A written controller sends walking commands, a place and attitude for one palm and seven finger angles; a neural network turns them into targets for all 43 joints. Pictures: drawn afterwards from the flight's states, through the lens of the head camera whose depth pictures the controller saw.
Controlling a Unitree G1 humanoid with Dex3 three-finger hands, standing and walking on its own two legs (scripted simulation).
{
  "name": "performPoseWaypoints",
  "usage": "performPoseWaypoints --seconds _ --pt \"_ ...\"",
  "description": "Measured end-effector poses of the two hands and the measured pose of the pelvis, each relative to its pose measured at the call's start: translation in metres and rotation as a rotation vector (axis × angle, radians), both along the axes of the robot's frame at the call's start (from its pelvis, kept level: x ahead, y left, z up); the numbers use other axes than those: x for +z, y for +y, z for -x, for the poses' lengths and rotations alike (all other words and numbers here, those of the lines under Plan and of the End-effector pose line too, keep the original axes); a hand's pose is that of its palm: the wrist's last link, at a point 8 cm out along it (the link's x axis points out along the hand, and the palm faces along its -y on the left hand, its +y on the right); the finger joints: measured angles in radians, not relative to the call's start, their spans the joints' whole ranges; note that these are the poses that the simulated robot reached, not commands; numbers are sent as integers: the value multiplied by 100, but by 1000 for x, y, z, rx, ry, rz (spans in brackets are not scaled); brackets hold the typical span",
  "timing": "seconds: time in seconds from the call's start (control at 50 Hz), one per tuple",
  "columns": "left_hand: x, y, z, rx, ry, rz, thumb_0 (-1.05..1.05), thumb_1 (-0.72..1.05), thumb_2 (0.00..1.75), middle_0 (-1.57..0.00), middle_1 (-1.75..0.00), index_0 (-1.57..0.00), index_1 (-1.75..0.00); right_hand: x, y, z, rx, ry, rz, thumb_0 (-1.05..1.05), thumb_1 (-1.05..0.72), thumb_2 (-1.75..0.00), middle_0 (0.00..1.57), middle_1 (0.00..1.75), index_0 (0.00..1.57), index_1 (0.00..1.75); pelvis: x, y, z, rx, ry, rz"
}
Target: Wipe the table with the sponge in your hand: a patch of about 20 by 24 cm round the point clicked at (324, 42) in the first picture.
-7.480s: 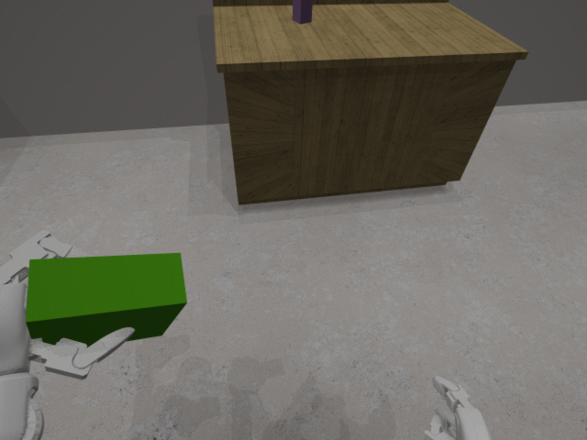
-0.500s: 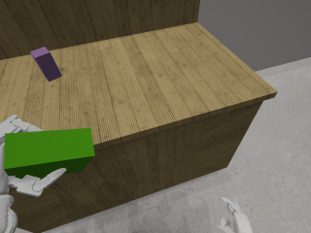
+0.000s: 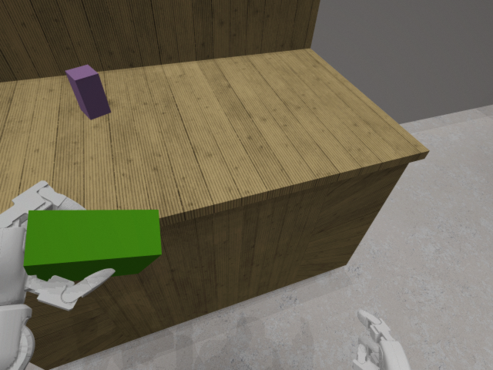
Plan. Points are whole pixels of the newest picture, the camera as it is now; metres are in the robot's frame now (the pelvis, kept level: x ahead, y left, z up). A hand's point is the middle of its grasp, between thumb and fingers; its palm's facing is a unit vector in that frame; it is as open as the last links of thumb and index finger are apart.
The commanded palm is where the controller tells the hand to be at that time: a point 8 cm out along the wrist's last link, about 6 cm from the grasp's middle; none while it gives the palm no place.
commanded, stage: come to a stop and stand still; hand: left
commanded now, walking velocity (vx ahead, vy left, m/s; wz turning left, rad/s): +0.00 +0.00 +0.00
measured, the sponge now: (113, 247) +0.23 +0.20 +0.14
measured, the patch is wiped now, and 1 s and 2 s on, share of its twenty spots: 0.00 0.00 0.00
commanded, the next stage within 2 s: look again from close up in 1.70 s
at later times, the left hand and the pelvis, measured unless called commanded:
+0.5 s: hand out of the picture +0.17 +0.29 +0.17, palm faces +0.52 -0.78 -0.36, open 9.8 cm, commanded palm +0.11 +0.31 +0.18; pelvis -0.02 +0.01 +0.01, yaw +6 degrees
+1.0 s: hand (34, 261) +0.19 +0.27 +0.16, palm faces +0.52 -0.77 -0.38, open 9.8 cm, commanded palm +0.13 +0.29 +0.18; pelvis +0.01 -0.01 +0.01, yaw +7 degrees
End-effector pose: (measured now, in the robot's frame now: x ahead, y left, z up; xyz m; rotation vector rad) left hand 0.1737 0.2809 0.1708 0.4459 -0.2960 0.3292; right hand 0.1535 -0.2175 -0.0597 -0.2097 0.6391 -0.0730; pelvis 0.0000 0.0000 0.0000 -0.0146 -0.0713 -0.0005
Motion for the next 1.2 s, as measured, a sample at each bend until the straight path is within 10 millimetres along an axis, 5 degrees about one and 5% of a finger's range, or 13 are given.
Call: performPoseWaypoints --seconds 0.12,0.22,0.56,0.88,1.2 --pt "10 32 18 110 -64 -2 0 -46 100 -79 -134 -78 -135 -4 31 5 85 21 -19 1 -91 -90 21 30 20 30 1 7 11 30 -18 9" --pt "19 38 31 144 -100 10 0 -46 100 -79 -134 -78 -135 1 43 -3 135 -1 -27 2 -91 -90 21 30 20 30 4 11 15 52 -20 8" --pt "9 41 54 175 -31 5 0 -46 100 -79 -134 -78 -135 16 33 -23 168 -29 43 1 -91 -90 21 30 20 30 7 10 20 102 -12 9" --pt "8 24 43 198 12 4 0 -46 100 -78 -134 -77 -135 2 22 -27 162 34 12 1 -91 -90 21 30 20 30 9 -6 5 125 19 1" --pt "4 15 5 186 70 11 0 -46 100 -78 -135 -77 -135 0 1 -62 117 70 38 1 -91 -90 21 30 20 30 13 -14 -32 132 64 14"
